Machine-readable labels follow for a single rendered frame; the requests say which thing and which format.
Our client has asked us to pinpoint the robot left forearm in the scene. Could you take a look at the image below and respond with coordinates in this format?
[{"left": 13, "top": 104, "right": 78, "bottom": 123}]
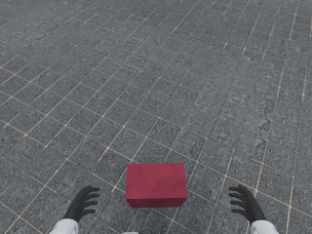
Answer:
[{"left": 49, "top": 218, "right": 79, "bottom": 234}]

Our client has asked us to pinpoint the carton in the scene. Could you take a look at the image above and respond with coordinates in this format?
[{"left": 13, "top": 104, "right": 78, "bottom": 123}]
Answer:
[{"left": 125, "top": 163, "right": 188, "bottom": 208}]

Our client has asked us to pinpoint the robot right forearm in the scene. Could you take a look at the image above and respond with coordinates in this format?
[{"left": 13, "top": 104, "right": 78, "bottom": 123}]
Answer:
[{"left": 251, "top": 219, "right": 279, "bottom": 234}]

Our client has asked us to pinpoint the robot right hand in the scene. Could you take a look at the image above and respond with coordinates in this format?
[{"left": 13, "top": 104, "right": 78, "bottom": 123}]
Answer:
[{"left": 228, "top": 184, "right": 266, "bottom": 226}]

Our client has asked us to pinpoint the robot left hand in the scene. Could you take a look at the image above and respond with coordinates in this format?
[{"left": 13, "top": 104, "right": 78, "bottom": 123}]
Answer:
[{"left": 63, "top": 185, "right": 99, "bottom": 223}]

